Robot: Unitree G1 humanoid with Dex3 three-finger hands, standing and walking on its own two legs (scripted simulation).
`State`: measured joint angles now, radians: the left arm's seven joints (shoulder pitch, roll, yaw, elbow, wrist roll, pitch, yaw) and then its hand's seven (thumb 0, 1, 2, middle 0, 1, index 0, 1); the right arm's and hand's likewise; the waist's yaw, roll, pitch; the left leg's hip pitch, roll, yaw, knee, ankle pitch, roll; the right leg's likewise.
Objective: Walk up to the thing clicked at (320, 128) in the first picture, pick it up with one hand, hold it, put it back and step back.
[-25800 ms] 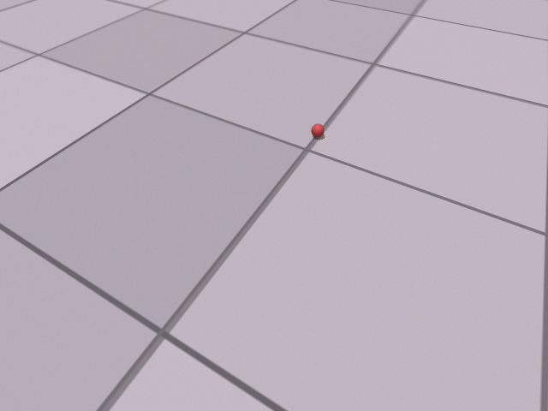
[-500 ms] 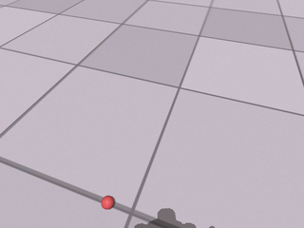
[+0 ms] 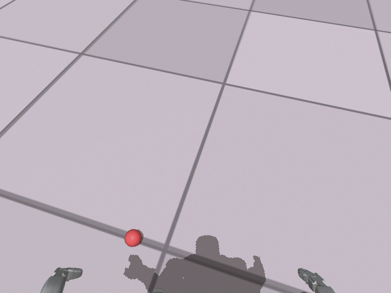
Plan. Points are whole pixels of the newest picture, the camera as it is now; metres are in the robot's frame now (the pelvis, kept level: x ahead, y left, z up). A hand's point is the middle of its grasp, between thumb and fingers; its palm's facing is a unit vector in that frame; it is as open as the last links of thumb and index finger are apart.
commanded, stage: rise first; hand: left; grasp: from above
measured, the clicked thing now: (133, 237) +0.42 +0.28 -0.70
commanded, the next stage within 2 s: none
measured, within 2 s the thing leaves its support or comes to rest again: neither
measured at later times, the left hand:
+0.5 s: hand out of the picture +0.14 +0.27 -0.20, palm faces -0.18 -0.86 -0.48, open 14.1 cm
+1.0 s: hand (94, 275) +0.23 +0.31 -0.37, palm faces -0.43 -0.49 -0.76, open 14.1 cm
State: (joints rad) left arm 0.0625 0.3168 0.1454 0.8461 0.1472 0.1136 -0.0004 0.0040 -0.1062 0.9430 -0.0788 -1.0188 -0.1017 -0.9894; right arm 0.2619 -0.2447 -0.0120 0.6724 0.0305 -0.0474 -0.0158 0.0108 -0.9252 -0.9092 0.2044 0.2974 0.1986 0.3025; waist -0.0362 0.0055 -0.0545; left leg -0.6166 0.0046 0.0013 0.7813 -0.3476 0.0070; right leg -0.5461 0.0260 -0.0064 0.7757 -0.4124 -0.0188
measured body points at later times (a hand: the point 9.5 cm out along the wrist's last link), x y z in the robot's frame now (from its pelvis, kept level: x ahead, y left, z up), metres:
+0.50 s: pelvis +0.00 +0.01 -0.07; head +0.11 +0.03 +0.37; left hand +0.15 +0.31 -0.17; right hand +0.18 -0.24 -0.16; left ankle +0.02 +0.11 -0.71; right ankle -0.02 -0.11 -0.71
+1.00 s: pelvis -0.06 +0.00 -0.23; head +0.14 +0.02 +0.18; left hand +0.25 +0.33 -0.32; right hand +0.14 -0.26 -0.35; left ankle +0.02 +0.11 -0.71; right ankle -0.02 -0.11 -0.71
